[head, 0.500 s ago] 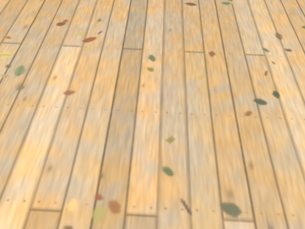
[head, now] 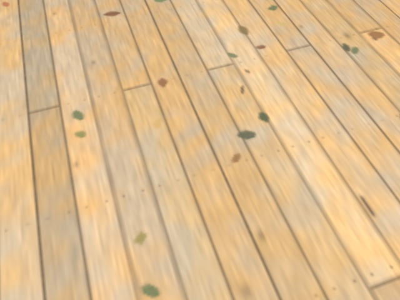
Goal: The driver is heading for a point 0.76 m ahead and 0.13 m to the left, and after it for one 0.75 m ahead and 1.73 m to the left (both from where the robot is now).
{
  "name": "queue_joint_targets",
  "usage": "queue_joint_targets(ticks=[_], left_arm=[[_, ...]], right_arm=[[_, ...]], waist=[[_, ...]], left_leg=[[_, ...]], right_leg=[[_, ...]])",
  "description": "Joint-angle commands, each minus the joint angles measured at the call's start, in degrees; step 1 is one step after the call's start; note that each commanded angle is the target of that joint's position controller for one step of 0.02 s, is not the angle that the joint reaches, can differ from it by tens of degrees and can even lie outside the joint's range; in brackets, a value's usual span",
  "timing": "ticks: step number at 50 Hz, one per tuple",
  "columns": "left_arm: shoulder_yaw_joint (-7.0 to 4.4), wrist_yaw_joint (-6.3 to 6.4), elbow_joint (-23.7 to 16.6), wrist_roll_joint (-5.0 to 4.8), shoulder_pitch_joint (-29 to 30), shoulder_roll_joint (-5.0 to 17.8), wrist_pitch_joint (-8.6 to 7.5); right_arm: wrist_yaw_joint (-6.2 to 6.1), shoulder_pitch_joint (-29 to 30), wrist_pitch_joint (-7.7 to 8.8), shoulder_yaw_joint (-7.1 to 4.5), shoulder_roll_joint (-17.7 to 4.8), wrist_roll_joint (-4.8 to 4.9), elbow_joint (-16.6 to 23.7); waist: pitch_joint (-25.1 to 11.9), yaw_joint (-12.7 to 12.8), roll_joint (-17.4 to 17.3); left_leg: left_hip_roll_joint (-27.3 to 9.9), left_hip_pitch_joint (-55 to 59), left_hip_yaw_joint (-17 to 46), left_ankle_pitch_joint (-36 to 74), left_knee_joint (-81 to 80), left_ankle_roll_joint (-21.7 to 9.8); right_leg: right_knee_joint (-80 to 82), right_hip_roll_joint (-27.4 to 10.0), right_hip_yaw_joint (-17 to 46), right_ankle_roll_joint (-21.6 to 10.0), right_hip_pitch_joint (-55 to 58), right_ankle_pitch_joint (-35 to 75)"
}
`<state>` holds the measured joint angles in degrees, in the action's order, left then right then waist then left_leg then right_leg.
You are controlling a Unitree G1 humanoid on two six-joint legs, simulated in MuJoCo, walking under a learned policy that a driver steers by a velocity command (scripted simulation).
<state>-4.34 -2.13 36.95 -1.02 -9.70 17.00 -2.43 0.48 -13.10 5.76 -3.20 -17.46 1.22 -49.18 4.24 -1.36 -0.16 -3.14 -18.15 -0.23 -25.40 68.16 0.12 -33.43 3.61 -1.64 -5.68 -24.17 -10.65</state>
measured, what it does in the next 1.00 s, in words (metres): walks ahead: left foot, then right foot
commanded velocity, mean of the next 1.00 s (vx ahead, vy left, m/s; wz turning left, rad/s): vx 0.26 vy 0.00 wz -0.11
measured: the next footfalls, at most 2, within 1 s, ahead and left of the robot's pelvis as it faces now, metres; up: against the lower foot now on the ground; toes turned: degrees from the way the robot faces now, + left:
left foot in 0.40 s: +0.41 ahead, +0.12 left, +0.00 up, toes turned -8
right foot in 0.76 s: +0.38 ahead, -0.13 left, +0.00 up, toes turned -6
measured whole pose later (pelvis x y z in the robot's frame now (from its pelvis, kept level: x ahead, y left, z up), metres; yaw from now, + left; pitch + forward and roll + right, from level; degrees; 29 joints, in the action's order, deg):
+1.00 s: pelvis +0.36 +0.03 +0.00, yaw -2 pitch +1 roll -1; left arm -4.5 4.3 41.3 0.0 -11.4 15.9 0.8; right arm 1.4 -9.1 -0.8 -3.5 -17.7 0.5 -46.2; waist 1.9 -0.5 -0.7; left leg 1.4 -21.2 -0.6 -18.6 39.7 -2.3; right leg -35.6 -3.9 -3.1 2.4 -16.9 -19.1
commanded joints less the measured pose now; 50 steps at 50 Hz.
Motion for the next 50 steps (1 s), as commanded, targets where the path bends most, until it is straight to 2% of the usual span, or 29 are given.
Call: queue_joint_targets(ticks=[1, 3, 5, 10, 14, 17, 18, 19, 20, 21, 22, 23, 24, 25, 26, 28, 30, 33, 35, 37, 38, 39, 40, 41, 42, 43, 45, 48, 50], left_arm=[[-1.85, 0.61, -3.2, 0.92, -4.2, 6.8, -1.33], [-1.79, 1.0, -3.6, 0.87, -3.2, 7.0, -1.56], [-2.14, 1.78, -2.9, 0.54, -4.6, 8.3, -1.71], [-1.87, 2.8, -0.2, 0.33, -8.9, 7.9, -1.58], [-1.87, 2.59, 2.5, 0.01, -12.7, 8.2, -1.57], [-1.84, 3.03, 3.9, 0.4, -13.0, 8.1, -0.59], [-1.81, 3.19, 3.9, 0.47, -12.3, 8.0, -0.18], [-1.48, 3.36, 3.5, 0.43, -11.0, 7.4, 0.05], [-0.68, 3.51, 2.2, 1.17, -10.6, 5.7, 0.03], [0.49, 3.57, 2.4, 1.27, -17.6, 2.6, -0.44], [0.47, 3.27, 4.1, 0.61, -22.5, 3.8, -0.66], [-0.65, 3.23, 4.4, -0.38, -18.4, 8.3, -0.17], [-0.76, 3.44, 3.2, -0.32, -12.9, 8.5, 0.47], [-0.71, 3.7, 2.5, 0.42, -9.8, 7.8, 1.25], [-0.81, 3.98, 2.3, 0.98, -9.3, 6.9, 2.1], [0.06, 4.32, 3.2, 1.02, -11.7, 3.1, 3.18], [0.68, 4.6, 3.5, 1.28, -11.5, 1.6, 3.14], [0.43, 4.54, 3.9, 1.16, -9.4, 2.9, 3.53], [0.27, 4.42, 3.9, 1.51, -7.5, 2.9, 3.89], [0.05, 4.63, 2.9, 2.68, -4.9, 3.7, 3.76], [-0.4, 5.02, 1.9, 2.76, -4.3, 6.0, 3.55], [-1.49, 5.44, 2.0, 2.04, -3.3, 10.0, 3.67], [-1.82, 5.28, 2.7, 1.66, -3.8, 8.9, 3.62], [-1.59, 5.24, 2.6, 1.86, -3.7, 7.2, 3.36], [-1.64, 5.37, 2.5, 1.97, -3.6, 6.9, 3.13], [-1.83, 5.53, 2.4, 1.81, -4.1, 6.9, 2.83], [-2.33, 6.05, 2.5, 1.54, -5.9, 7.8, 2.43], [-2.5, 6.91, 1.2, 0.99, -2.5, 7.8, 2.47], [-2.67, 7.15, 0.3, 0.57, 1.2, 8.3, 2.77]], right_arm=[[-0.11, 2.2, 2.16, -1.7, -8.0, -0.92, 5.9], [-0.03, 1.1, 0.75, -1.81, -7.0, -1.54, 6.0], [-0.26, 3.4, -0.04, -1.41, -5.3, -2.22, 7.0], [0.58, 12.5, 0.25, 0.1, -2.3, -1.71, 9.0], [1.43, 17.2, 0.92, -0.12, -3.9, -0.91, 11.1], [1.89, 15.8, 1.55, -0.73, -5.2, -1.66, 11.3], [1.85, 13.2, 1.82, -1.08, -5.7, -2.01, 10.6], [1.65, 8.1, 2.17, -1.71, -6.7, -2.67, 9.2], [1.48, 1.9, 2.51, -2.28, -9.5, -3.61, 8.5], [1.25, -4.5, 1.98, -2.93, -12.6, -4.45, 7.6], [1.84, -7.6, 0.95, -2.37, -9.3, -2.33, 5.6], [1.9, -4.7, 0.23, -1.78, -7.4, -0.81, 6.4], [1.67, -0.4, -0.35, -1.12, -5.7, -1.09, 7.1], [1.65, 3.6, -0.67, -0.13, -3.6, -1.5, 7.4], [1.62, 6.3, -0.75, 0.49, -2.3, -1.86, 7.5], [1.64, 8.8, -0.99, 0.38, -2.9, -2.72, 6.7], [1.29, 9.2, -1.16, 0.01, -4.2, -2.69, 5.7], [0.85, 8.2, -2.06, -0.15, -5.2, -1.92, 4.2], [0.89, 9.0, -2.86, 0.24, -5.0, -1.49, 3.6], [1.12, 7.8, -3.35, 1.05, -3.4, -1.09, 2.9], [1.21, 6.8, -3.38, 1.24, -3.2, -1.52, 2.8], [1.36, 4.1, -3.3, 0.79, -4.0, -1.55, 3.0], [1.03, 5.6, -3.58, 0.66, -4.4, -1.27, 3.4], [0.73, 6.8, -3.87, 0.36, -4.9, -0.97, 4.0], [0.4, 7.0, -4.23, 0.12, -4.8, -0.77, 4.4], [0.17, 6.5, -4.63, -0.16, -5.0, -0.7, 4.8], [0.15, 5.6, -5.15, -0.5, -4.4, -0.7, 5.8], [0.87, 4.4, -5.96, -1.09, -3.7, -0.78, 6.9], [1.41, 2.9, -6.64, -1.48, -3.4, -0.51, 6.9]], waist=[[-8.4, 1.4, 2.0], [-7.4, -0.1, 2.0], [-6.1, 0.1, 1.8], [-3.8, 4.4, 4.1], [-1.8, 6.4, 4.7], [-1.7, 5.1, 6.1], [-3.2, 3.7, 6.8], [-6.7, 0.9, 6.3], [-14.5, -1.6, 3.5], [-23.9, -1.4, -8.9], [-29.6, -1.2, -15.5], [-22.6, -2.0, -8.6], [-16.3, -1.5, -4.7], [-11.1, -0.1, -2.5], [-9.2, 1.9, -3.1], [-8.6, 3.9, -6.7], [-10.8, 3.9, -7.5], [-12.6, 2.8, -6.5], [-10.1, 3.0, -5.8], [-6.4, 3.0, -4.4], [-5.8, 2.4, -2.2], [-4.8, -0.3, 3.3], [-4.6, 1.2, 5.4], [-3.6, 1.8, 5.5], [-3.8, 1.8, 6.4], [-4.5, 2.0, 7.4], [-7.1, 2.2, 9.2], [-8.7, 1.3, 11.5], [-7.9, -0.2, 9.7]], left_leg=[[-4.2, -20.5, 5.5, 6.3, -1.5, -0.7], [-4.0, -16.9, 4.7, 8.1, -5.7, 1.0], [-3.0, -16.8, 3.8, 12.4, -11.2, 2.8], [-0.4, -12.6, 2.3, 32.1, -31.5, 3.5], [0.3, -13.9, 3.0, 31.7, -37.2, 1.4], [1.6, -13.0, 2.3, 25.5, -40.6, -1.2], [2.7, -9.4, 1.1, 25.0, -42.0, -2.3], [3.5, -1.6, -0.3, 30.7, -44.4, -3.7], [-3.1, 12.2, 4.9, 48.3, -40.6, -6.9], [-16.4, 33.5, 20.9, 64.3, -37.5, -16.4], [-22.0, 38.3, 33.7, 60.8, -41.0, -21.5], [-20.0, 31.9, 29.6, 49.9, -43.2, -19.0], [-17.2, 24.8, 23.5, 44.6, -44.7, -16.2], [-14.5, 16.5, 18.6, 44.3, -46.8, -15.0], [-12.6, 10.3, 15.5, 43.2, -48.5, -13.7], [-8.9, 2.7, 9.8, 46.3, -50.8, -13.0], [-8.4, 2.2, 7.0, 50.7, -50.7, -13.4], [-9.0, 3.5, 7.1, 40.4, -51.1, -13.1], [-7.6, 0.6, 7.9, 24.3, -51.6, -11.5], [-4.6, -3.1, 9.4, 9.8, -51.3, -7.5], [-2.9, -4.9, 9.5, 5.9, -49.4, -5.5], [0.7, -6.8, 7.1, 3.3, -48.2, -4.0], [2.4, -5.1, 4.3, 4.5, -45.5, -3.1], [3.0, -5.5, 3.9, 7.0, -42.9, -2.9], [3.4, -6.2, 3.6, 10.5, -40.3, -3.1], [3.8, -6.9, 3.4, 14.2, -37.4, -3.2], [4.2, -8.6, 2.1, 17.1, -30.8, -2.6], [3.5, -8.9, -0.1, 5.2, -24.3, -2.2], [3.4, -3.4, -1.4, 6.2, -29.4, -3.4]], right_leg=[[18.3, -15.6, 25.3, -11.5, 21.8, 8.9], [20.2, -14.1, 22.6, -11.7, 16.0, 13.6], [21.2, -12.7, 19.3, -11.8, 12.5, 15.9], [21.4, -9.4, 13.1, -7.4, 10.4, 9.7], [18.9, -12.7, 16.4, -6.9, 16.3, 7.1], [13.4, -14.4, 18.3, -5.2, 22.5, 18.0], [9.7, -13.5, 17.8, -4.0, 23.6, 25.3], [3.4, -10.7, 16.0, -2.1, 23.4, 33.3], [-7.2, -7.4, 14.0, 0.6, 17.9, 27.9], [-28.0, 0.0, 10.3, 5.2, 1.0, 0.1], [-38.3, 3.0, 12.9, 7.2, -6.6, -28.8], [-42.4, 0.2, 14.5, 7.6, -10.3, -27.1], [-41.3, -2.1, 12.0, 7.9, -11.9, -23.8], [-36.8, -4.4, 10.0, 8.3, -10.8, -21.3], [-31.4, -6.7, 9.2, 8.3, -7.0, -18.8], [-21.7, -6.8, 6.3, 9.1, 1.8, -15.6], [-13.5, -6.8, 5.2, 9.4, 6.7, -11.6], [-5.6, -6.6, 4.7, 9.0, 11.0, -3.5], [1.2, -5.9, 3.9, 8.0, 14.6, 0.6], [8.7, -6.8, 5.3, 6.4, 18.2, 5.4], [9.3, -10.3, 8.1, 5.1, 19.8, 8.5], [7.0, -11.7, 8.1, 3.3, 18.8, 5.7], [7.7, -10.4, 7.4, 2.9, 15.1, -2.2], [8.2, -9.9, 7.1, 3.2, 13.9, -3.4], [8.1, -10.3, 7.2, 3.3, 14.0, -0.9], [7.9, -11.4, 7.6, 2.9, 14.8, 2.4], [8.0, -16.4, 10.9, 0.0, 17.4, 11.3], [7.0, -23.0, 14.0, -3.7, 16.8, 21.3], [4.9, -21.6, 9.9, -1.4, 11.7, 18.2]])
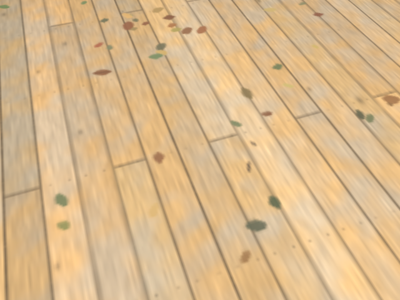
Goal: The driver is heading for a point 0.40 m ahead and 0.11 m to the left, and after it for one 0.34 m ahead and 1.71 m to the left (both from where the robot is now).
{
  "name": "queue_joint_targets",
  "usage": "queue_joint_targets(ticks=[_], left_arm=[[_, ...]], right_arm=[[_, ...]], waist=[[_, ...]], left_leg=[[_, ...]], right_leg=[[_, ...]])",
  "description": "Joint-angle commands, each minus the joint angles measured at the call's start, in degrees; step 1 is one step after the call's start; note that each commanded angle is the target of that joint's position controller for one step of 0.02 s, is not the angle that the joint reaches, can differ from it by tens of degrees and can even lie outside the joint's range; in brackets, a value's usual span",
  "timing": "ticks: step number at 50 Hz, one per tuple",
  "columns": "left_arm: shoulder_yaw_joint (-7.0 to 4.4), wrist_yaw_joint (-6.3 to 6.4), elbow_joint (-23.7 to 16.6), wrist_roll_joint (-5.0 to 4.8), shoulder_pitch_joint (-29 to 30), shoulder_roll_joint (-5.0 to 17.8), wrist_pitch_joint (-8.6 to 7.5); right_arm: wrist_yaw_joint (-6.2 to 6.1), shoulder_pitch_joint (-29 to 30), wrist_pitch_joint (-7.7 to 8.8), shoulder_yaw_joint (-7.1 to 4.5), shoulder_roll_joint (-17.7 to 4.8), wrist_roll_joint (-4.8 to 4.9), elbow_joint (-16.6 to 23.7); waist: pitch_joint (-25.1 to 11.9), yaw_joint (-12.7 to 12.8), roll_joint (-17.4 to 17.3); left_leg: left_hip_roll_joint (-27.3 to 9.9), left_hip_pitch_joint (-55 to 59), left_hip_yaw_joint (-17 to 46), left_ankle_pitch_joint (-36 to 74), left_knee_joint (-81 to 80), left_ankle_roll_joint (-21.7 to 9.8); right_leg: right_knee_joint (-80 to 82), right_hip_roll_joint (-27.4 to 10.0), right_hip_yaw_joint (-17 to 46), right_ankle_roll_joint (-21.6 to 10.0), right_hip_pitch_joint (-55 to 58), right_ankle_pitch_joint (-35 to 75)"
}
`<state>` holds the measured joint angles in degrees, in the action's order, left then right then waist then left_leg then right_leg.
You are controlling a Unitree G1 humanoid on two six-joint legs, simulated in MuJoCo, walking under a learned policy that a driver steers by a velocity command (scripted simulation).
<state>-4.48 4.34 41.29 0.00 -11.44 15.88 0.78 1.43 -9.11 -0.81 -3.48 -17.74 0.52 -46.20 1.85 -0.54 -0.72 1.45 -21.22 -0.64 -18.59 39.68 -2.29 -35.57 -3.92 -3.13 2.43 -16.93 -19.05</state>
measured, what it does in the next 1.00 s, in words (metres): walks ahead, turning left: right foot, then left foot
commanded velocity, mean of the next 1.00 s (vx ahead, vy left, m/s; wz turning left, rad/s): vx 0.17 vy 0.00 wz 0.56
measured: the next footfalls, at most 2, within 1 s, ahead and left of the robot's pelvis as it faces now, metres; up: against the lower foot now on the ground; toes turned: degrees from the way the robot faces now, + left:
right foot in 0.42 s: +0.24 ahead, -0.11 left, +0.00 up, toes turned +19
left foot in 0.86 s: +0.13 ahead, +0.13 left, +0.00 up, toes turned +32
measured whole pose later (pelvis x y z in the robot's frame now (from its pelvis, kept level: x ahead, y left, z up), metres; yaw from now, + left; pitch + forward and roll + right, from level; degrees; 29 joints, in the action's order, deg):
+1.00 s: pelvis +0.16 +0.05 +0.02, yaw +35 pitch +2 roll -2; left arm -5.1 -0.9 42.1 -0.1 -8.2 18.7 -3.5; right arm 0.2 -19.9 0.9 -3.3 -15.6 0.5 -36.5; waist 0.5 -1.0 2.1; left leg 1.4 -12.5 3.2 -15.9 26.4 -3.7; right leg -57.7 -2.3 0.4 0.1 -30.9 -18.1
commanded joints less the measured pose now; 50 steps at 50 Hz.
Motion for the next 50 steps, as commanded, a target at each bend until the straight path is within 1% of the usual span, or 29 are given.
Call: queue_joint_targets(ticks=[1, 2, 3, 4, 5, 7, 9, 13, 16, 19, 20, 21, 22, 23, 24, 26, 29, 31, 34, 37, 40, 41, 42, 43, 44, 45, 46, 48, 50], left_arm=[[-2.72, 0.53, -3.8, -0.5, 2.2, 9.4, -0.35], [-2.31, 0.05, -4.3, 0.38, 0.4, 7.2, -0.39], [-1.34, -0.3, -8.1, 0.47, 7.4, 5.2, -0.92], [-1.41, -0.79, -8.3, -0.35, 8.5, 5.8, -2.07], [-1.7, -1.47, -7.6, -1.17, 7.6, 6.7, -3.01], [-2.11, -1.93, -6.1, -0.03, 6.7, 7.5, -4.37], [-1.96, -2.61, -5.8, 0.54, 6.9, 6.5, -5.61], [-0.59, -3.72, -6.0, 0.2, 9.7, 3.1, -6.67], [-0.79, -4.07, -6.2, -0.5, 9.0, 4.5, -6.43], [-1.46, -4.2, -5.7, -0.57, 5.9, 6.0, -6.16], [-1.87, -3.92, -5.5, -0.06, 4.5, 7.1, -6.16], [-2.51, -3.34, -5.8, 0.84, 1.4, 10.0, -5.95], [-2.84, -2.85, -6.4, 2.26, 0.8, 13.6, -5.02], [-2.77, -3.16, -5.1, 1.85, -1.1, 11.9, -4.38], [-1.71, -3.12, -6.1, 1.08, 1.4, 8.2, -4.26], [-0.82, -3.0, -6.8, 1.0, 5.9, 5.8, -3.58], [-1.0, -2.54, -6.1, 1.47, 7.0, 6.8, -2.98], [-1.3, -2.33, -5.5, 1.26, 6.3, 7.5, -2.68], [-1.91, -2.57, -5.1, 0.77, 6.8, 9.2, -2.14], [-2.45, -3.18, -4.5, -0.07, 6.5, 10.8, -1.78], [-2.82, -3.77, -3.5, -1.81, 5.8, 11.9, -1.81], [-2.47, -3.86, -3.0, -2.07, 5.5, 10.6, -1.85], [-1.63, -4.11, -2.3, -1.4, 4.4, 7.6, -1.91], [-0.08, -4.7, -3.6, 0.58, 5.8, 2.9, -2.05], [-0.34, -4.6, -7.5, 0.44, 9.3, 3.9, -3.25], [-1.44, -4.84, -7.8, -1.13, 12.7, 8.3, -4.42], [-2.09, -5.23, -7.4, -1.76, 11.9, 10.1, -5.12], [-2.23, -5.09, -5.1, 0.21, 9.8, 9.5, -5.9], [-1.92, -5.48, -4.2, 0.49, 9.7, 8.0, -6.54]], right_arm=[[0.33, -2.4, -0.41, -1.68, -3.9, 0.15, 3.5], [-0.37, -4.0, -0.52, -3.14, -8.7, 0.02, 3.5], [0.04, -9.7, 0.02, -4.24, -13.0, -0.17, 3.0], [0.4, -12.1, 1.63, -3.33, -11.8, -1.04, 3.3], [0.08, -10.3, 2.85, -2.77, -9.9, -0.77, 3.8], [-0.98, -6.3, 3.45, -2.1, -7.9, 0.58, 5.4], [-2.04, -5.4, 2.82, -1.86, -7.5, 0.37, 6.0], [-3.04, -6.4, 2.19, -2.77, -9.1, 0.37, 6.6], [-3.0, -7.3, 0.85, -3.5, -9.9, 0.8, 7.1], [-3.32, -4.0, -0.26, -3.39, -8.4, 1.47, 9.1], [-3.49, -3.5, -0.23, -3.03, -6.9, 1.35, 9.8], [-3.55, -3.8, -0.03, -2.1, -3.9, 0.48, 10.8], [-3.71, -9.4, 0.17, -1.24, -0.3, -0.17, 11.5], [-3.56, -12.7, 0.27, -2.29, -4.7, 0.22, 11.6], [-3.56, -11.7, -0.13, -3.42, -8.4, 0.5, 10.4], [-3.78, -9.0, -1.57, -4.24, -9.1, 0.71, 9.8], [-3.17, -7.2, -2.5, -3.44, -5.3, 0.88, 11.3], [-2.74, -4.6, -2.52, -2.92, -4.2, 0.65, 12.9], [-1.68, -2.2, -2.42, -2.3, -3.5, 0.29, 14.5], [-0.82, -1.4, -2.6, -2.58, -4.7, 0.49, 15.5], [-0.09, -3.0, -2.72, -2.9, -4.8, 0.86, 15.4], [-0.11, -5.8, -2.52, -3.33, -5.2, 0.9, 14.1], [-0.56, -11.1, -2.16, -4.22, -6.7, 1.23, 12.0], [-1.51, -16.9, -1.49, -5.61, -12.1, 1.26, 11.3], [-0.96, -16.3, 0.53, -5.84, -17.1, 0.11, 13.4], [-0.62, -15.2, 2.08, -4.68, -12.4, -0.41, 13.4], [-0.72, -12.7, 2.94, -3.58, -9.8, -0.21, 13.3], [-1.45, -9.3, 2.99, -2.59, -7.8, 0.34, 13.8], [-2.23, -9.8, 3.2, -2.31, -7.7, -0.36, 13.8]], waist=[[-5.7, -1.1, 7.1], [-4.9, 0.4, -6.1], [-3.9, -4.1, -17.3], [-4.5, -5.6, -12.8], [-3.6, -4.0, -9.2], [-2.5, -2.2, -3.9], [-2.6, -1.6, -4.8], [-1.8, -2.2, -5.5], [-4.4, -1.7, -7.5], [-5.0, 1.5, -7.6], [-5.6, 2.3, -6.6], [-9.3, 3.1, -1.8], [-11.7, -0.2, 12.6], [-12.2, -1.0, 17.0], [-8.9, -0.4, 12.0], [-6.0, -0.7, 7.9], [-4.5, -0.6, 9.4], [-5.3, 0.4, 9.6], [-6.9, 1.1, 8.9], [-6.9, 1.3, 9.6], [-6.4, -0.1, 8.6], [-6.3, -1.3, 7.6], [-7.0, -2.7, 3.7], [-6.6, -4.1, -12.1], [-5.0, -4.3, -17.3], [-2.8, -5.6, -11.1], [-0.3, -3.5, -9.9], [0.4, -1.5, -6.9], [-0.6, -0.9, -6.3]], left_leg=[[-0.9, 4.2, 0.5, 4.1, -5.8, -2.6], [-7.6, 8.6, 14.0, 7.5, -13.9, -6.6], [-16.2, 16.6, 36.4, -5.0, -24.0, -16.0], [-19.9, 21.0, 43.5, -11.9, -27.3, -18.4], [-19.6, 22.0, 41.5, -14.7, -26.4, -16.9], [-16.4, 19.8, 34.7, -12.5, -25.9, -13.2], [-12.4, 16.3, 28.4, -6.0, -27.1, -11.7], [-7.9, 11.7, 20.3, 11.0, -24.3, -10.7], [-8.0, 9.9, 21.7, 21.4, -20.2, -9.8], [-6.6, 8.3, 25.4, 17.4, -15.6, -6.5], [-4.7, 6.3, 25.1, 14.5, -12.5, -4.5], [-2.0, 1.6, 21.9, 5.7, -3.6, -1.7], [6.3, -10.4, 12.5, -19.3, 10.3, 1.8], [3.1, -15.6, 9.3, -22.6, 20.8, 4.0], [0.2, -17.1, 9.3, -17.8, 26.4, 5.4], [-1.7, -16.5, 7.5, -10.9, 29.1, 7.0], [-2.3, -12.3, 3.7, -5.1, 26.3, 8.0], [-3.4, -12.0, 3.0, -3.6, 21.2, 8.1], [-4.7, -7.1, 1.6, -1.4, 12.5, 7.1], [-4.2, -3.0, -0.5, -0.8, 5.8, 5.5], [-2.9, 3.9, -3.1, 2.3, -4.5, 1.8], [-1.4, 9.7, -4.1, 2.9, -8.2, 0.3], [-0.9, 18.2, -2.3, 1.4, -11.2, -1.7], [-14.3, 26.5, 18.1, 0.1, -18.2, -7.1], [-23.0, 26.0, 42.9, -12.3, -25.9, -18.3], [-22.3, 24.4, 41.2, -18.5, -29.1, -18.2], [-20.3, 21.9, 36.5, -19.3, -29.3, -15.5], [-15.7, 19.5, 28.1, -9.7, -28.8, -11.9], [-12.9, 18.7, 23.2, 0.9, -29.1, -10.9]], right_leg=[[4.4, -11.1, 7.7, -6.7, 0.4, 14.3], [-7.4, -3.9, -0.3, -2.1, -7.6, -2.1], [-19.9, 6.1, -0.5, 0.3, -23.5, -16.8], [-27.9, 4.4, 7.9, -0.9, -30.2, -19.0], [-29.9, 2.6, 10.0, -2.3, -32.6, -14.7], [-25.6, 0.4, 10.1, -2.7, -31.1, -5.8], [-18.7, 0.9, 8.6, -1.6, -24.6, 0.7], [-2.8, 4.9, 5.8, 0.6, -14.5, 6.7], [1.9, 7.3, 5.8, 1.5, -7.2, 8.0], [10.5, 7.2, 6.6, 0.2, 0.4, 13.3], [13.9, 4.9, 7.2, -1.1, 5.3, 17.7], [14.0, -4.2, 13.9, -4.5, 14.0, 22.0], [14.4, -17.0, 29.2, -12.6, 22.5, 33.7], [16.6, -22.5, 38.7, -18.0, 21.1, 27.7], [16.5, -19.2, 32.8, -17.2, 18.4, 23.3], [16.8, -12.8, 20.6, -13.6, 12.4, 19.6], [19.2, -9.9, 11.6, -14.5, 6.3, 23.4], [19.4, -11.1, 9.7, -15.7, 8.1, 24.9], [18.8, -12.5, 6.8, -16.0, 8.2, 26.2], [17.5, -13.7, 5.3, -15.3, 8.5, 26.1], [16.7, -13.9, 4.5, -12.4, 5.7, 6.1], [14.1, -12.4, 2.8, -10.7, 1.8, -1.2], [6.7, -9.7, -0.8, -8.0, -4.2, -7.7], [-16.4, -3.0, -7.5, -2.7, -18.0, -16.3], [-27.1, 5.0, 1.3, -1.3, -34.2, -20.0], [-30.6, 1.9, 6.9, -2.5, -36.3, -15.2], [-28.7, 0.4, 7.5, -3.8, -35.6, -8.7], [-23.2, -0.9, 7.0, -2.9, -31.4, 1.1], [-19.2, 0.5, 5.7, -1.6, -27.4, 8.6]])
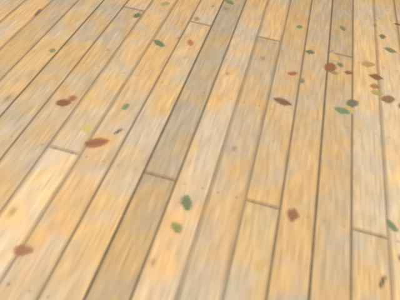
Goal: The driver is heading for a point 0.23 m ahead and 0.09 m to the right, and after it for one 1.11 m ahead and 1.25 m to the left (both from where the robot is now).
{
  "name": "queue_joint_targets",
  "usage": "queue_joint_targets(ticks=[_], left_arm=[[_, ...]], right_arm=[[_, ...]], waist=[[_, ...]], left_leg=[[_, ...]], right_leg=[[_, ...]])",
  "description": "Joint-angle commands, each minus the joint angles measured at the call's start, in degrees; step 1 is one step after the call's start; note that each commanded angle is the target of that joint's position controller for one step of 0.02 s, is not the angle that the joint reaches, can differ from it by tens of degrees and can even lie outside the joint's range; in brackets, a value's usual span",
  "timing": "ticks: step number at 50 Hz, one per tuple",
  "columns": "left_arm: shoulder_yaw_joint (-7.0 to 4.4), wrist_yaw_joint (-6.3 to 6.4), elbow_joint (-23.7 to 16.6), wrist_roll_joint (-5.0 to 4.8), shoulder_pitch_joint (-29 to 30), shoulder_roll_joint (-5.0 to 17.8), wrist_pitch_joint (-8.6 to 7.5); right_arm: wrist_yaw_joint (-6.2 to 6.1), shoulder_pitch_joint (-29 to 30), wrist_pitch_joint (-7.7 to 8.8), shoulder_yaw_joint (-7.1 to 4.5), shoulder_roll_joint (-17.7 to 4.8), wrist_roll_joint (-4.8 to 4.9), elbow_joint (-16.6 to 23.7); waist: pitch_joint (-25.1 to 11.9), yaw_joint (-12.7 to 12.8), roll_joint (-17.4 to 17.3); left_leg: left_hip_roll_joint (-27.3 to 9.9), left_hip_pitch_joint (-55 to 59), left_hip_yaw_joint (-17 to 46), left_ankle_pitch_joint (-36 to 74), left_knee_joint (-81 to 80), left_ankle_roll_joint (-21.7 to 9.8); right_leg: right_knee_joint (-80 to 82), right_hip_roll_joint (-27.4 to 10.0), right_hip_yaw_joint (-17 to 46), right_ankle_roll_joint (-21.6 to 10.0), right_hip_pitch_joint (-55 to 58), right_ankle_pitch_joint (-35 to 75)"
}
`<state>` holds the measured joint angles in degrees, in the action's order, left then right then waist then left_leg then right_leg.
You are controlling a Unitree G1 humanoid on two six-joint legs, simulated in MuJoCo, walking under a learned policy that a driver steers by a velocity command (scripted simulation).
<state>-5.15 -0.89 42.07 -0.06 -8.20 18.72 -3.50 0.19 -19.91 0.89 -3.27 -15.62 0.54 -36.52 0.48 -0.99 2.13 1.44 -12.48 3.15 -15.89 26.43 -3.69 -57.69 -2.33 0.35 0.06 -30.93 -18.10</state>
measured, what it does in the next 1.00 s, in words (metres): walks ahead, turning left: right foot, then left foot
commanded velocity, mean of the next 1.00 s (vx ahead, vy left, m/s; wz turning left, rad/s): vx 0.46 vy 0.00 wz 0.59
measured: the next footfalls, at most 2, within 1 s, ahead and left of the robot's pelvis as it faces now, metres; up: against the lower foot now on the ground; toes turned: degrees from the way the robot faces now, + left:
right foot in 0.32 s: +0.32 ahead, -0.13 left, +0.00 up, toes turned +13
left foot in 0.82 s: +0.52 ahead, +0.22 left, +0.00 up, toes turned +30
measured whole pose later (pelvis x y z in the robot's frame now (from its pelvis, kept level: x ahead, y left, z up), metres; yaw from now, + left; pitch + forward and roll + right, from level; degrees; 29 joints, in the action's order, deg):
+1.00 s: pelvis +0.49 +0.13 -0.01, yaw +34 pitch +1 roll +0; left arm -2.2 -0.7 41.8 0.1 -8.6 18.4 -6.2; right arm 1.5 -16.4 2.5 -3.7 -17.1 0.4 -35.9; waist 4.6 -1.1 1.3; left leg 6.3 -16.5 2.0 -9.2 25.1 -5.8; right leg -63.9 -4.8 3.3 0.8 -30.3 -18.9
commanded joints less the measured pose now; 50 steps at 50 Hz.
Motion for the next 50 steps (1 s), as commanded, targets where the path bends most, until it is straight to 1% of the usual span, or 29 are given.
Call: queue_joint_targets(ticks=[1, 5, 10, 13, 14, 15, 16, 17, 18, 19, 20, 21, 22, 25, 29, 33, 36, 38, 39, 40, 41, 42, 43, 44, 45, 46, 47, 48, 50], left_arm=[[-0.97, -0.4, -4.4, 0.47, 6.3, 4.4, -2.36], [0.23, -0.77, -5.1, -0.04, 11.2, 2.1, -2.48], [0.54, -1.72, -6.8, -0.73, 15.6, 2.9, -3.28], [-0.32, -1.75, -6.3, -0.9, 11.9, 5.1, -3.99], [-0.87, -1.49, -5.4, -0.8, 8.1, 5.9, -4.21], [-1.81, -0.99, -4.0, -0.44, 2.1, 7.5, -4.37], [-2.63, -0.39, -3.1, 0.46, -7.7, 10.7, -4.37], [-3.55, -0.51, -1.0, 1.15, -13.3, 14.9, -3.59], [-2.18, -0.81, -1.5, 0.05, -11.5, 9.4, -3.45], [-1.21, -0.43, -2.1, -0.23, -8.4, 6.0, -3.07], [-0.71, -0.17, -2.2, 0.18, -5.7, 4.7, -2.67], [-0.28, -0.01, -1.8, 0.45, -4.3, 3.2, -2.42], [0.01, 0.23, -1.5, 0.93, -3.6, 2.7, -2.56], [-0.27, 0.41, -0.1, 0.27, -3.4, 3.3, -3.37], [-0.8, 0.54, 1.2, 0.23, -3.3, 5.6, -3.26], [-0.91, 0.85, 2.5, -0.31, -5.5, 7.5, -2.41], [-1.37, 0.87, 3.7, -1.25, -7.9, 9.5, -1.36], [-1.91, 1.24, 3.6, -1.76, -8.0, 11.5, -0.52], [-2.12, 1.46, 3.5, -1.97, -8.0, 12.3, 0.02], [-1.85, 1.7, 3.2, -2.2, -7.3, 11.8, 0.37], [-0.77, 1.91, 2.3, -0.95, -8.3, 9.3, 0.16], [2.03, 1.02, -1.2, 1.28, -14.0, 0.6, -1.07], [1.49, 0.2, -1.9, -0.43, -8.4, 5.7, -3.1], [0.77, -0.24, -3.9, -2.48, -2.6, 8.3, -4.07], [1.27, -0.02, -4.2, -2.02, -1.7, 7.3, -4.65], [1.19, 0.36, -3.6, -0.59, -1.9, 7.0, -4.75], [0.9, 0.38, -3.1, -0.02, -3.1, 7.4, -4.23], [0.82, 0.32, -2.9, 0.24, -4.0, 7.4, -3.58], [1.22, 0.38, -2.8, 0.98, -3.8, 5.8, -2.5]], right_arm=[[-1.3, 0.5, 1.69, -2.47, -9.7, -0.44, 3.7], [-1.92, -2.6, 1.81, -2.94, -10.9, 0.26, 1.7], [-1.94, -5.3, 1.32, -3.36, -11.5, 1.26, -0.6], [-2.02, -4.1, 0.83, -3.61, -11.6, 1.2, -0.8], [-1.99, -3.2, 0.67, -3.42, -11.0, 1.17, -0.6], [-1.85, -2.4, 0.66, -2.85, -9.3, 0.82, -0.1], [-1.68, -1.3, 0.72, -1.63, -6.2, -0.18, 1.5], [-1.75, -8.5, 1.29, -0.27, -1.4, 1.33, 3.2], [-1.91, -8.9, 1.51, -1.3, -7.3, 2.46, 1.6], [-1.77, -3.2, 1.41, -2.3, -10.7, 2.3, 1.7], [-1.83, -0.3, 1.24, -2.32, -10.5, 1.62, 2.0], [-1.59, 2.0, 1.26, -2.38, -9.7, 0.88, 2.4], [-1.18, 1.9, 1.03, -2.38, -8.7, 1.03, 2.6], [-0.58, 3.0, 0.11, -1.65, -5.3, 1.35, 3.4], [0.23, 7.2, 0.38, -0.95, -4.3, 0.8, 4.8], [1.92, 15.2, 1.3, -0.17, -3.1, 0.79, 6.6], [2.94, 18.5, 1.31, -0.44, -3.9, 1.03, 8.4], [3.12, 16.3, 0.98, -1.6, -6.2, 0.67, 8.7], [3.02, 11.7, 0.71, -2.66, -8.1, 0.59, 7.8], [2.54, 2.8, 0.4, -4.28, -10.6, 0.79, 5.7], [1.37, -6.8, -0.39, -6.09, -14.4, 1.14, 3.3], [0.97, -3.7, 0.1, -6.63, -20.9, 1.51, 4.0], [1.42, -5.7, 1.21, -5.18, -16.0, 1.1, 6.0], [1.68, -3.8, 2.12, -4.18, -13.0, 0.47, 5.0], [1.69, -0.7, 2.59, -3.78, -12.0, 0.63, 4.8], [1.59, 3.1, 2.69, -3.3, -10.5, 0.41, 5.3], [1.34, 5.5, 2.8, -2.75, -9.3, -0.39, 6.0], [1.12, 6.5, 2.86, -2.61, -9.2, -0.62, 6.1], [0.5, 6.2, 3.13, -2.64, -9.5, -0.07, 5.1]], waist=[[0.1, -0.5, -8.5], [1.5, -2.3, -9.0], [3.4, -3.6, -9.1], [2.2, -1.4, -11.5], [0.6, 0.7, -11.8], [-3.5, 3.8, -11.0], [-12.6, 8.1, -5.7], [-21.2, 4.7, 15.0], [-16.7, 4.9, 12.1], [-8.7, 5.7, 7.5], [-4.6, 4.8, 3.5], [-1.5, 4.1, 2.4], [-0.8, 2.8, 3.7], [1.2, 1.8, 3.6], [2.3, 2.1, 1.7], [4.1, 5.1, 0.3], [4.9, 5.2, 0.6], [2.0, 2.7, 2.6], [-1.0, -0.3, 3.2], [-5.6, -5.5, 2.2], [-10.7, -9.7, -2.4], [-15.5, -1.1, -18.7], [-23.3, -5.9, -12.2], [-14.6, -6.3, -9.1], [-8.9, -3.7, -4.5], [-5.8, -1.2, -2.5], [-4.6, 0.8, -3.5], [-4.2, 1.8, -4.3], [-2.9, 2.4, -3.8]], left_leg=[[-12.3, 10.5, 16.9, 2.5, -15.7, -9.1], [-10.3, 7.4, 13.5, 6.5, -15.0, -8.0], [-11.7, 6.3, 17.0, 7.1, -12.3, -7.9], [-12.5, 7.1, 19.9, 11.9, -8.9, -6.5], [-11.5, 6.6, 19.7, 16.1, -5.9, -5.6], [-8.2, 4.4, 17.6, 21.1, 1.4, -3.7], [-4.4, -3.5, 14.0, 14.7, 17.6, -1.4], [4.1, -23.9, 7.8, -15.5, 37.6, 2.6], [0.1, -31.0, 9.1, -16.9, 46.2, 3.2], [-2.3, -32.8, 7.5, -11.6, 47.6, 3.2], [-4.6, -31.0, 5.6, -7.4, 46.6, 3.3], [-6.0, -29.6, 5.4, -4.7, 44.2, 3.3], [-7.4, -27.0, 5.2, -2.9, 42.9, 3.1], [-8.5, -27.1, 3.5, -1.1, 39.4, 3.4], [-8.8, -29.0, 2.1, 8.3, 29.4, 4.2], [-7.2, -25.2, -2.8, 17.0, 16.1, 3.0], [-5.7, -24.1, -5.1, 14.4, 11.0, 1.0], [-2.0, -18.5, -8.1, 8.6, 10.0, -1.4], [0.4, -12.3, -9.4, 6.1, 9.6, -3.0], [2.5, 0.5, -9.6, 8.9, 6.4, -5.1], [-1.2, 18.1, -1.5, 9.1, 5.8, -7.8], [-16.7, 35.0, 32.2, -1.5, 0.4, -18.3], [-20.2, 37.3, 45.7, -10.0, -7.9, -20.4], [-18.7, 31.6, 37.7, -6.7, -9.8, -17.1], [-16.3, 22.9, 30.9, -0.5, -9.9, -15.3], [-14.2, 15.5, 25.7, 6.8, -10.1, -14.0], [-12.6, 10.4, 22.3, 12.7, -11.1, -13.5], [-11.9, 7.3, 21.1, 15.7, -12.1, -13.7], [-10.9, 2.3, 17.4, 21.0, -13.1, -14.1]], right_leg=[[5.9, -0.6, 1.8, 1.3, -12.4, 10.6], [19.4, 1.6, 1.9, 3.1, -6.8, 17.3], [27.6, 2.7, 2.8, 2.5, -2.0, 17.1], [29.4, 3.2, 2.6, 0.7, 5.0, 13.3], [31.3, 3.7, 1.7, -0.5, 10.4, 13.1], [32.7, 2.7, 1.8, -2.3, 20.5, 13.8], [31.3, -6.5, 10.7, -6.1, 36.6, 9.7], [37.0, -19.8, 37.9, -14.7, 55.0, -5.3], [41.8, -21.1, 43.6, -14.2, 51.8, -15.7], [42.3, -19.0, 34.2, -12.0, 44.4, -13.2], [42.6, -16.7, 26.3, -10.9, 37.6, -4.9], [43.8, -14.5, 21.1, -10.5, 32.3, 1.6], [45.1, -13.1, 16.9, -9.9, 28.8, 5.2], [48.5, -12.7, 9.7, -10.9, 25.2, 11.3], [49.8, -12.3, 1.3, -11.2, 26.1, 20.0], [49.3, -11.0, -6.1, -9.0, 27.7, 23.5], [46.9, -12.8, -8.5, -7.9, 32.9, 30.8], [39.6, -13.1, -10.6, -6.8, 36.2, 49.9], [31.9, -12.8, -11.5, -6.2, 36.4, 58.0], [20.5, -11.4, -13.0, -4.7, 31.9, 58.3], [3.6, -9.4, -12.8, -2.5, 18.6, 42.6], [-17.3, 2.5, -8.4, 0.7, -6.6, -13.5], [-23.4, 3.5, 4.9, 0.1, -12.0, -15.8], [-22.0, 0.9, 5.4, -0.9, -16.2, -9.9], [-16.7, -1.5, 5.0, -1.3, -14.4, -4.9], [-11.8, -3.1, 5.0, -0.9, -11.0, -2.3], [-9.3, -4.3, 5.4, -0.5, -7.1, -0.5], [-7.5, -4.4, 5.2, 0.3, -5.0, 0.3], [-3.0, -4.1, 3.7, 2.3, -3.5, 1.9]])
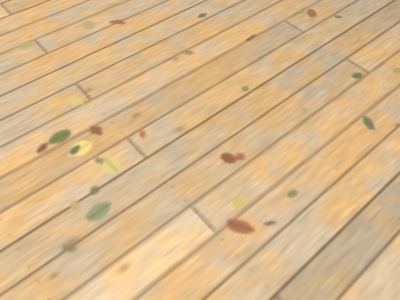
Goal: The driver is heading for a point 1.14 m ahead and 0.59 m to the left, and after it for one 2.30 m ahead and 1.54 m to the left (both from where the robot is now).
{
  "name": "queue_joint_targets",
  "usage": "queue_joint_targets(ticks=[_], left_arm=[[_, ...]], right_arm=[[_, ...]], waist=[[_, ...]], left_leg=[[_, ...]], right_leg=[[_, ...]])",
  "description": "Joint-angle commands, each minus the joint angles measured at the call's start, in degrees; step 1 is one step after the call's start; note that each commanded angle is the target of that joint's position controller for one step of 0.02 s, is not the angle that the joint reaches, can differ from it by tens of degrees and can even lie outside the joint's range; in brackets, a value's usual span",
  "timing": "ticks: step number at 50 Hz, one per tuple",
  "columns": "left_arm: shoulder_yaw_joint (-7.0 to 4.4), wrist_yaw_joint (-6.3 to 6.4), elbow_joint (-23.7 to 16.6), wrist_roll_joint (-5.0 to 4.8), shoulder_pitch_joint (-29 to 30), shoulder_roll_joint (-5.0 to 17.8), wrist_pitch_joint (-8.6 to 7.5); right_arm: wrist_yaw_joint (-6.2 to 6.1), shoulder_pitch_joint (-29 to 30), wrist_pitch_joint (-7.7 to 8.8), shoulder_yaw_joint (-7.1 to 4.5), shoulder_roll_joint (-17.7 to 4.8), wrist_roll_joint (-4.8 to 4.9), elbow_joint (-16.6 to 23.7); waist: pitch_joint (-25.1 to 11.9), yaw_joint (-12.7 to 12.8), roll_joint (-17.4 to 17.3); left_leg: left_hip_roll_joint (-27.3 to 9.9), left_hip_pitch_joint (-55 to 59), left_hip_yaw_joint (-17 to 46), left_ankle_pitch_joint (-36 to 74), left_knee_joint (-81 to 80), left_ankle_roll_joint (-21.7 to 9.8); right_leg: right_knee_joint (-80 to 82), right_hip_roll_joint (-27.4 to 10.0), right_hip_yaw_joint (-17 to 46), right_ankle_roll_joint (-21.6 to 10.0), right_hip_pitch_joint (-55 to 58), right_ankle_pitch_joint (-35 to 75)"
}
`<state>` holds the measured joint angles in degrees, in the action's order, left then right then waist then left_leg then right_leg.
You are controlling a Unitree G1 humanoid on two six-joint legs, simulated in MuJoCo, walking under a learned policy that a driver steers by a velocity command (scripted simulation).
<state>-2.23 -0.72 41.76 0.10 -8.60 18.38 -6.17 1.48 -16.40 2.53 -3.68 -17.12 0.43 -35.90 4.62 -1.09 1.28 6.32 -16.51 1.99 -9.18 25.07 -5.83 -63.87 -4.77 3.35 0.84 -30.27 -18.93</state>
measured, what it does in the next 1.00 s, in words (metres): walks ahead, turning left: right foot, then left foot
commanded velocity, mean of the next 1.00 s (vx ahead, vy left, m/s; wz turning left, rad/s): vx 0.45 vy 0.00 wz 0.60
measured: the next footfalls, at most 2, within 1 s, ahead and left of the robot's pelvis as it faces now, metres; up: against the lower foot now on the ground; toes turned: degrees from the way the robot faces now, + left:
right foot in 0.28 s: +0.36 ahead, -0.14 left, +0.00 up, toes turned +14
left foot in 0.82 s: +0.55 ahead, +0.20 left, +0.00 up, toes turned +31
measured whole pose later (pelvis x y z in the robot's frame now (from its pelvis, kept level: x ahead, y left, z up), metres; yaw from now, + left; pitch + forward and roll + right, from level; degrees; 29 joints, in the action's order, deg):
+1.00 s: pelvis +0.50 +0.09 +0.00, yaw +36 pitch +2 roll -1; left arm -2.3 0.8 41.2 0.4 -7.6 19.2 -3.2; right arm 1.0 -10.5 1.1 -4.0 -18.0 0.1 -34.6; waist 5.9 -0.2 1.1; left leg 5.7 -20.8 2.0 -7.1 26.4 -5.5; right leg -66.6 -3.6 3.2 3.8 -31.5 -24.1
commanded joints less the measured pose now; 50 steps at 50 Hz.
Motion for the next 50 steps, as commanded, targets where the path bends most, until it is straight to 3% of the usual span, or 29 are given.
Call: queue_joint_targets(ticks=[1, 5, 8, 12, 13, 14, 15, 16, 17, 18, 19, 20, 21, 23, 27, 31, 35, 37, 39, 40, 41, 42, 43, 44, 45, 46, 48, 50], left_arm=[[-1.39, 0.3, -3.0, 1.04, -1.8, 5.2, 0.49], [-0.18, -0.14, -5.3, 0.75, 7.8, 2.6, 0.44], [-0.46, -0.68, -6.7, -0.21, 11.8, 3.5, -0.06], [-1.99, -0.98, -6.6, -0.61, 9.3, 6.4, -0.81], [-2.54, -0.81, -5.7, -0.59, 5.7, 6.8, -1.02], [-3.43, -0.44, -4.7, -0.05, 0.1, 8.3, -1.28], [-4.23, 0.05, -4.1, 0.71, -8.3, 11.3, -1.34], [-5.33, -0.34, -1.9, 0.99, -12.4, 15.6, -0.44], [-4.23, -0.7, -2.9, -0.24, -10.8, 9.8, -0.21], [-3.33, -0.38, -3.4, -0.33, -8.3, 6.7, 0.1], [-2.78, -0.27, -3.7, 0.34, -5.3, 5.5, 0.4], [-2.42, -0.13, -3.2, 0.6, -4.0, 4.3, 0.55], [-2.19, 0.12, -2.7, 0.91, -3.6, 3.7, 0.37], [-2.27, 0.3, -1.7, 0.4, -4.0, 3.2, -0.1], [-3.21, 0.43, 0.4, 0.15, -5.5, 5.8, -0.29], [-3.35, 0.72, 1.6, -0.04, -5.9, 7.3, 0.44], [-3.72, 0.89, 3.6, -0.88, -9.3, 9.1, 1.62], [-4.08, 1.07, 3.9, -1.42, -9.4, 10.5, 2.38], [-4.6, 1.85, 3.4, -1.79, -8.3, 12.2, 3.42], [-4.39, 2.23, 2.7, -2.08, -7.1, 11.8, 3.67], [-3.46, 2.27, 1.6, -1.08, -7.7, 9.5, 3.21], [-0.78, 1.19, -1.8, 1.75, -14.5, 1.4, 2.06], [-1.48, 0.49, -0.9, 0.48, -10.9, 7.4, 0.86], [-2.0, 0.37, -2.9, -1.38, -4.7, 9.1, 0.66], [-1.7, 0.9, -3.1, -0.92, -3.5, 8.1, 0.63], [-1.88, 1.53, -2.6, 0.02, -3.5, 8.0, 1.02], [-2.17, 1.83, -2.3, 0.33, -5.2, 8.3, 2.64], [-1.62, 2.12, -1.9, 0.65, -6.5, 6.1, 3.63]], right_arm=[[-1.24, 2.0, 1.47, -2.37, -8.6, 0.11, 3.9], [-2.36, -0.7, 0.81, -2.74, -9.9, 0.57, 1.9], [-2.37, -3.8, 0.53, -3.0, -10.4, 0.96, 0.0], [-2.62, -4.0, -0.14, -2.94, -9.3, 1.08, -1.0], [-2.6, -3.4, -0.4, -2.73, -8.5, 1.01, -0.9], [-2.45, -3.4, -0.39, -1.93, -6.3, 0.76, -0.6], [-2.32, -4.7, -0.35, -0.53, -2.5, -0.25, 0.3], [-2.24, -13.0, 0.13, 0.29, -0.2, 1.95, 1.7], [-2.64, -11.1, 0.01, -0.84, -6.7, 2.55, 0.2], [-2.68, -4.2, -0.33, -1.81, -9.8, 1.94, 1.0], [-2.85, -1.2, -0.65, -1.89, -9.5, 1.19, 1.5], [-2.66, 0.6, -0.65, -1.98, -8.6, 0.59, 2.1], [-2.26, 0.1, -0.78, -1.93, -7.3, 0.93, 2.2], [-1.9, -0.2, -1.24, -1.58, -5.0, 1.41, 2.1], [-1.46, 3.9, -1.41, -0.85, -3.1, 0.9, 3.8], [0.0, 9.7, -0.53, -0.19, -2.0, 0.94, 4.8], [1.54, 16.2, -0.26, 0.21, -1.5, 1.19, 7.2], [2.05, 16.3, -0.35, -0.36, -2.7, 1.08, 8.0], [2.06, 9.7, -0.64, -2.08, -6.0, 0.26, 6.8], [1.61, 0.6, -0.67, -3.7, -8.7, 0.15, 4.5], [0.34, -6.8, -1.22, -5.16, -12.1, 0.15, 2.9], [-0.43, -2.9, -0.98, -5.41, -18.7, -0.74, 4.4], [-0.21, -4.7, -0.65, -4.61, -14.8, -0.64, 6.5], [0.09, -1.5, -0.25, -3.6, -12.0, -0.54, 6.1], [0.01, 1.0, -0.13, -3.25, -10.3, 0.53, 5.4], [-0.3, 3.7, -0.32, -2.95, -9.1, 0.98, 5.6], [-0.72, 7.0, -0.65, -2.71, -9.1, -0.41, 6.1], [-1.21, 7.5, -0.67, -2.97, -9.7, -0.64, 5.1]], waist=[[-6.1, 2.2, -2.8], [-3.7, -1.3, -4.6], [-3.4, -3.0, -5.6], [-3.9, -1.0, -8.5], [-4.8, 1.1, -9.0], [-8.6, 3.8, -8.1], [-17.2, 6.5, -0.9], [-23.3, 2.7, 18.8], [-18.6, 4.3, 11.1], [-11.6, 5.7, 6.4], [-7.9, 4.8, 2.7], [-5.0, 3.9, 2.7], [-4.4, 2.8, 4.5], [-4.1, 2.4, 5.5], [-2.8, 2.8, 2.9], [-1.4, 4.8, 2.2], [0.7, 6.6, 1.7], [-0.2, 5.1, 2.6], [-4.7, 0.4, 4.6], [-9.4, -4.7, 3.5], [-14.0, -8.0, -1.6], [-21.4, 0.8, -17.8], [-32.2, -4.6, -9.5], [-24.4, -4.7, -6.3], [-17.0, -2.4, -2.1], [-12.9, -0.4, -0.9], [-10.6, 2.8, -2.9], [-11.2, 3.8, -3.9]], left_leg=[[-14.8, 4.2, 16.7, 14.9, -12.1, -11.7], [-10.5, 0.0, 12.3, 7.8, -11.4, -7.8], [-11.6, 1.0, 15.4, 2.5, -9.8, -6.4], [-14.1, 7.4, 22.0, 1.5, -2.7, -4.8], [-13.2, 7.2, 22.1, 2.7, 0.0, -3.9], [-10.3, 5.4, 20.0, 4.6, 7.3, -2.0], [-6.3, -1.4, 15.1, -5.1, 24.0, 0.4], [0.4, -21.8, 8.4, -26.4, 42.4, 4.3], [-4.5, -28.4, 9.9, -22.9, 49.4, 5.1], [-6.3, -29.5, 8.3, -17.6, 50.4, 5.3], [-8.3, -27.1, 6.6, -13.6, 48.9, 5.5], [-9.8, -25.9, 6.8, -11.0, 46.3, 5.6], [-11.3, -23.0, 6.5, -9.2, 44.6, 5.4], [-11.9, -22.1, 4.9, -8.1, 42.3, 5.5], [-12.8, -26.3, 4.2, -1.9, 34.2, 6.5], [-12.1, -23.5, 0.7, 9.0, 21.3, 6.0], [-10.8, -22.1, -3.1, 9.2, 13.1, 4.3], [-8.6, -18.9, -5.3, 4.6, 10.9, 2.3], [-3.9, -9.1, -8.4, 0.1, 9.6, -0.1], [-1.9, 3.6, -8.1, 5.9, 5.1, -2.1], [-6.8, 20.3, 0.2, 17.2, 3.6, -5.0], [-25.1, 40.5, 30.6, 33.5, 5.2, -17.1], [-27.9, 40.7, 38.2, 32.1, 1.1, -20.2], [-25.1, 34.4, 28.4, 35.9, 0.2, -17.3], [-21.4, 25.7, 22.0, 34.2, -0.7, -14.1], [-19.3, 18.4, 19.0, 32.4, -2.2, -12.2], [-17.2, 7.4, 16.5, 33.5, -5.3, -11.6], [-15.9, 2.9, 14.1, 37.6, -5.3, -11.7]], right_leg=[[6.4, -1.2, 0.1, 2.5, -4.1, 5.2], [24.9, 2.3, -0.8, 3.6, 0.0, 21.4], [31.3, 4.3, 0.1, 3.1, 3.5, 24.9], [34.9, 4.4, 1.7, 0.4, 6.4, 16.3], [36.7, 4.7, 0.7, -0.8, 11.0, 15.2], [37.5, 2.7, 1.4, -2.8, 20.2, 14.8], [36.9, -7.3, 11.3, -6.2, 34.9, 11.4], [43.8, -19.6, 40.0, -16.0, 51.0, -4.0], [47.6, -19.3, 43.7, -14.6, 47.8, -18.6], [48.3, -16.7, 33.8, -11.9, 40.9, -15.8], [48.7, -14.2, 25.9, -10.6, 34.1, -7.0], [49.7, -12.1, 20.3, -10.5, 29.4, -0.1], [50.9, -10.3, 15.6, -9.8, 26.4, 4.2], [52.8, -9.1, 9.6, -10.3, 25.1, 9.5], [54.9, -10.4, 2.5, -11.9, 26.9, 19.4], [55.2, -8.5, -6.0, -10.1, 28.0, 24.4], [54.0, -10.0, -10.1, -9.0, 32.6, 28.4], [50.0, -10.7, -12.2, -8.0, 35.3, 41.1], [37.0, -9.9, -14.1, -6.5, 36.1, 63.0], [25.5, -8.1, -15.2, -4.6, 31.3, 62.5], [9.0, -5.2, -15.0, -1.5, 18.0, 43.2], [-13.3, 6.1, -10.9, 2.3, -7.2, -17.5], [-19.6, 6.0, 1.8, 2.0, -8.0, -19.4], [-17.9, 3.4, 2.5, 1.3, -10.6, -14.1], [-12.6, 1.3, 1.5, 1.3, -10.8, -9.8], [-8.7, 0.0, 1.0, 1.9, -9.2, -7.1], [-4.8, 0.0, 0.9, 2.8, -2.5, -4.2], [0.3, 1.0, 0.0, 4.3, 0.0, -2.6]])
